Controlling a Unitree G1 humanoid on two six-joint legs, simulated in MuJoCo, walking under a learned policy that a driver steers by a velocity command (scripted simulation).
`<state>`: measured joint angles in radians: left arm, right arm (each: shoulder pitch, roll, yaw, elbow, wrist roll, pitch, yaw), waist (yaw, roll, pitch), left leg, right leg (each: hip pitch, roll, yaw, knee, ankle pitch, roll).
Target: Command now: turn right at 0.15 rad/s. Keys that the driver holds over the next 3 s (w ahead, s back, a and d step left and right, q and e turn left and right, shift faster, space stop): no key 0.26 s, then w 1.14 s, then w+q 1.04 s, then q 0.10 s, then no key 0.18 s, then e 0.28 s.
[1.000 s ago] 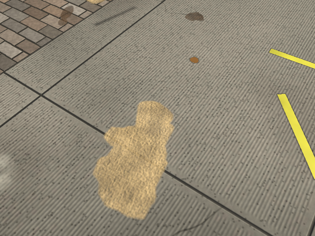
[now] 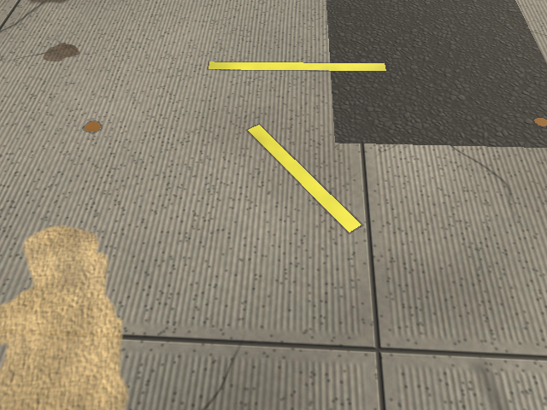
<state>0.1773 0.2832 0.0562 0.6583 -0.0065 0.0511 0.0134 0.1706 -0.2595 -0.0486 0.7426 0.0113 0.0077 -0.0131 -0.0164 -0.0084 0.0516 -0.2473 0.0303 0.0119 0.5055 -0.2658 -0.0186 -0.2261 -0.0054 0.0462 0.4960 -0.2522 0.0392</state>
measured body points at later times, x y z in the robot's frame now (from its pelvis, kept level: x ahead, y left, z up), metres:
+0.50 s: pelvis +0.04 +0.00 +0.00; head +0.05 +0.01 +0.45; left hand +0.12 +0.27 -0.12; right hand +0.15 -0.28 -0.10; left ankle +0.04 +0.11 -0.72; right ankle -0.01 -0.13 -0.74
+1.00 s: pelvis +0.25 +0.03 -0.01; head +0.30 +0.04 +0.44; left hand +0.52 +0.23 -0.08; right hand +0.19 -0.24 -0.13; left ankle +0.06 +0.12 -0.74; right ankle +0.44 -0.09 -0.71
